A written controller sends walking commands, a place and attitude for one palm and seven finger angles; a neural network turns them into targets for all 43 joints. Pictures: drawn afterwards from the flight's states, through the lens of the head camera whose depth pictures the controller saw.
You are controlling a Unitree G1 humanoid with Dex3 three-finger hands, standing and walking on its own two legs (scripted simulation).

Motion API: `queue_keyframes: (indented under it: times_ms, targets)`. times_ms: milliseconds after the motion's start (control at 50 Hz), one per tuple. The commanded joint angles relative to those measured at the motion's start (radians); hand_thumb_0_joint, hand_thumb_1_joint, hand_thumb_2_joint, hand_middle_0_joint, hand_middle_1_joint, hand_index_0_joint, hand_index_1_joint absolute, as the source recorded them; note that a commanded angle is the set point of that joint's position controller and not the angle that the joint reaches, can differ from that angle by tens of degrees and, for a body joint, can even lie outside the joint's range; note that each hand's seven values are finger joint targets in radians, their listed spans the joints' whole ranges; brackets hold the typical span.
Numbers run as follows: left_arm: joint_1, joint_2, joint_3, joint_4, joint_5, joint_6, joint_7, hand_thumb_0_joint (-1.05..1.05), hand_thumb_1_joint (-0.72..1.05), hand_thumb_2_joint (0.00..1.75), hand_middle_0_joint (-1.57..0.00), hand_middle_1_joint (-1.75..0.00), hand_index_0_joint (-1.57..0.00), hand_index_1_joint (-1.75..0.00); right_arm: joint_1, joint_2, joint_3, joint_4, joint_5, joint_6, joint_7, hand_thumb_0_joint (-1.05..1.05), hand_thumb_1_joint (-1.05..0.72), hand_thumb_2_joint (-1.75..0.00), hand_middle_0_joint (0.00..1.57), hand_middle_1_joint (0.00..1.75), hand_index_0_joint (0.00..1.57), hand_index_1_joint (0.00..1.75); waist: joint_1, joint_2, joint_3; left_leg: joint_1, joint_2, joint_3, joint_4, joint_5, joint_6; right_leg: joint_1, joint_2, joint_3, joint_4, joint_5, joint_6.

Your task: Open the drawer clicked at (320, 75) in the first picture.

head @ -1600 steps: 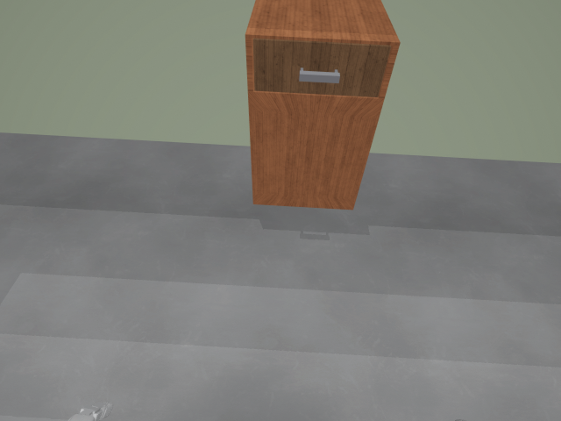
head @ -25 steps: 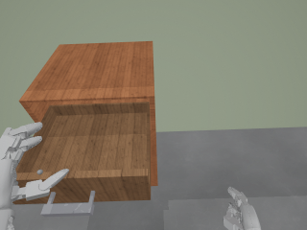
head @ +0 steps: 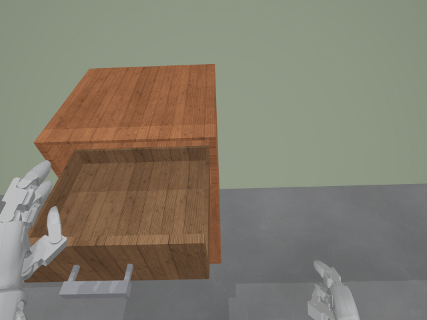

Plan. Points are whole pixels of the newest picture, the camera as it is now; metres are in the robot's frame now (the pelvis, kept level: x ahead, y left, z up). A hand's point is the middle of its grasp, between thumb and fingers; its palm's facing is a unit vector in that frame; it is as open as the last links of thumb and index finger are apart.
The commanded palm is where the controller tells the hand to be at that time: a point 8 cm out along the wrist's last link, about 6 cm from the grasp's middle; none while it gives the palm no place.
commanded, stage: step back with the hand held close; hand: left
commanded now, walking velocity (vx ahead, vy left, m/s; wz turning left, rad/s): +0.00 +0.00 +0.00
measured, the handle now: (99, 278) +0.21 +0.28 -0.07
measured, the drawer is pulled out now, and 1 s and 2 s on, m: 0.30 0.30 0.30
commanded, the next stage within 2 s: stop stepping back and stand still in 1.40 s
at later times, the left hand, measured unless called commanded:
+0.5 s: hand (40, 248) +0.17 +0.26 +0.15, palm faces +0.25 -0.82 -0.51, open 7.4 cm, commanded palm +0.10 +0.31 +0.18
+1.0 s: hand (3, 301) +0.10 +0.27 +0.15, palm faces +0.32 -0.82 -0.48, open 7.4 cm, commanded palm +0.03 +0.31 +0.18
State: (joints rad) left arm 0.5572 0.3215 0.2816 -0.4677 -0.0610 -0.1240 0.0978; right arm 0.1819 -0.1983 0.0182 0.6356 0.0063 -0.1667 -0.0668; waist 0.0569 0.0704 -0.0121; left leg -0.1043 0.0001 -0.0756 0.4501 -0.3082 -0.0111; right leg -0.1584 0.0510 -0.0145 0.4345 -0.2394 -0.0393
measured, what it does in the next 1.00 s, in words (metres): walks backwards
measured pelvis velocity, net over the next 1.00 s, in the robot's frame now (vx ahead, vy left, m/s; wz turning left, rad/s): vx -0.10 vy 0.03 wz -0.01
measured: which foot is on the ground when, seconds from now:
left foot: down 0.00-1.00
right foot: down 0.00-0.92, up 0.94-1.00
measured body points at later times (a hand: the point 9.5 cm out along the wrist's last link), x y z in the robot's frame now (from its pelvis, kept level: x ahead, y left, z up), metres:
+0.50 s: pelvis -0.03 +0.03 +0.00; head +0.01 +0.04 +0.45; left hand +0.15 +0.31 +0.18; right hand +0.15 -0.21 -0.07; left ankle -0.04 +0.13 -0.74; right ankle +0.00 -0.09 -0.74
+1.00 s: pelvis -0.10 +0.03 -0.01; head -0.07 +0.05 +0.44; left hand +0.08 +0.31 +0.17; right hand +0.06 -0.21 -0.09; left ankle -0.08 +0.14 -0.74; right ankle -0.07 -0.08 -0.72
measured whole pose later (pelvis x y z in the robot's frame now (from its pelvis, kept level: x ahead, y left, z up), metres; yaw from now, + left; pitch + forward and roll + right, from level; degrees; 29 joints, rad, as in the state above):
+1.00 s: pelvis -0.10 +0.03 -0.01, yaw +0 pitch +3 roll +0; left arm 0.64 0.41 0.40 -0.64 -0.04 -0.19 0.15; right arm 0.20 -0.19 0.00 0.59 -0.01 -0.08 -0.05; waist -0.02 -0.05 0.02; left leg -0.36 -0.03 -0.01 0.57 -0.26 0.02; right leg -0.48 0.01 -0.01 0.79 -0.38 0.01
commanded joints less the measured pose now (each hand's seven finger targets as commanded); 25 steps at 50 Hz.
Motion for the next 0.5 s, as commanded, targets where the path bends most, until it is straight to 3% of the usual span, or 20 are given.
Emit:
queue_keyframes:
  times_ms: [0, 60, 80, 100, 140, 200, 340, 380, 480]
  targets:
    - [-0.075, 0.161, 0.118, -0.211, 0.0, -0.068, 0.018, 0.0, 0.9, 0.9, -0.2, -0.3, -0.2, -0.3, -0.14, -0.084, -0.035, -0.174, 0.006, -0.058, -0.01, 0.0, -0.9, -0.9, 0.2, 0.3, 0.2, 0.3, -0.004, -0.013, -0.048, -0.041, 0.02, 0.068, -0.053, 0.246, 0.024, 0.034, -0.074, -0.013, -0.077, 0.177, 0.029]
    - [-0.066, 0.164, 0.126, -0.195, 0.002, -0.069, 0.02, 0.0, 0.9, 0.9, -0.2, -0.3, -0.2, -0.3, -0.136, -0.086, -0.037, -0.171, 0.006, -0.06, -0.009, 0.0, -0.9, -0.9, 0.2, 0.3, 0.2, 0.3, -0.001, -0.03, -0.047, -0.041, 0.021, 0.067, -0.057, 0.241, 0.026, 0.035, -0.073, -0.017, -0.076, 0.167, 0.03]
    - [-0.267, 0.314, 0.287, -0.303, -0.002, -0.131, 0.033, 0.0, 0.9, 0.9, -0.2, -0.3, -0.2, -0.3, -0.088, -0.113, -0.02, -0.226, 0.02, -0.04, 0.0, 0.0, -0.9, -0.9, 0.2, 0.3, 0.2, 0.3, -0.034, 0.066, 0.084, -0.132, 0.017, 0.029, -0.047, 0.155, 0.038, -0.048, -0.114, 0.093, -0.124, 0.194, 0.02]
    - [-0.178, 0.255, 0.257, -0.233, 0.004, -0.139, 0.026, 0.0, 0.9, 0.9, -0.2, -0.3, -0.2, -0.3, -0.097, -0.102, -0.034, -0.192, 0.012, -0.028, 0.0, 0.0, -0.9, -0.9, 0.2, 0.3, 0.2, 0.3, -0.037, -0.044, 0.036, -0.117, 0.023, 0.016, -0.032, 0.13, 0.038, -0.046, -0.13, 0.115, -0.134, 0.19, 0.016]
    - [-0.061, 0.174, 0.182, -0.168, 0.015, -0.125, 0.012, 0.0, 0.9, 0.9, -0.2, -0.3, -0.2, -0.3, -0.115, -0.118, -0.045, -0.201, 0.013, 0.001, 0.006, 0.0, -0.9, -0.9, 0.2, 0.3, 0.2, 0.3, -0.045, -0.13, 0.006, -0.084, 0.018, 0.018, -0.009, 0.152, 0.047, -0.056, -0.136, 0.119, -0.139, 0.201, 0.021]
    - [0.013, 0.157, 0.166, -0.191, 0.018, -0.132, 0.009, 0.0, 0.9, 0.9, -0.2, -0.3, -0.2, -0.3, -0.127, -0.127, -0.056, -0.211, 0.011, 0.024, 0.013, 0.0, -0.9, -0.9, 0.2, 0.3, 0.2, 0.3, -0.046, -0.065, -0.081, -0.09, 0.029, 0.025, -0.028, 0.214, 0.046, -0.002, -0.137, 0.092, -0.091, 0.267, 0.027]
    - [0.11, 0.222, 0.229, -0.312, 0.02, -0.136, 0.027, 0.0, 0.9, 0.9, -0.2, -0.3, -0.2, -0.3, -0.136, -0.125, -0.077, -0.247, 0.016, 0.063, 0.012, 0.0, -0.9, -0.9, 0.2, 0.3, 0.2, 0.3, -0.047, -0.064, -0.2, -0.148, 0.061, 0.003, -0.03, 0.398, 0.038, 0.081, -0.122, 0.039, 0.017, 0.401, 0.039]
    - [0.111, 0.251, 0.257, -0.353, 0.019, -0.136, 0.033, 0.0, 0.9, 0.9, -0.2, -0.3, -0.2, -0.3, -0.132, -0.125, -0.079, -0.253, 0.015, 0.068, 0.008, 0.0, -0.9, -0.9, 0.2, 0.3, 0.2, 0.3, -0.048, -0.028, -0.218, -0.172, 0.069, -0.009, -0.028, 0.448, 0.032, 0.099, -0.121, 0.032, 0.052, 0.434, 0.036]
    - [0.129, 0.229, 0.243, -0.386, 0.016, -0.134, 0.035, 0.0, 0.9, 0.9, -0.2, -0.3, -0.2, -0.3, -0.119, -0.127, -0.081, -0.258, 0.009, 0.056, 0.007, 0.0, -0.9, -0.9, 0.2, 0.3, 0.2, 0.3, -0.05, 0.066, -0.186, -0.213, 0.111, -0.036, -0.053, 0.473, 0.043, 0.048, -0.089, 0.012, 0.13, 0.293, 0.045]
